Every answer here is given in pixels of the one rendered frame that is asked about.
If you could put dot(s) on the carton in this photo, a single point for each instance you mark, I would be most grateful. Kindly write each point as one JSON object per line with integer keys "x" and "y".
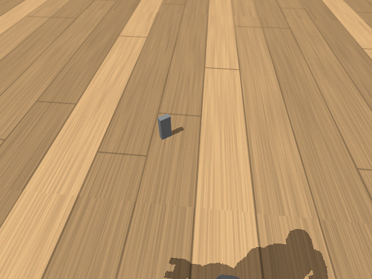
{"x": 164, "y": 123}

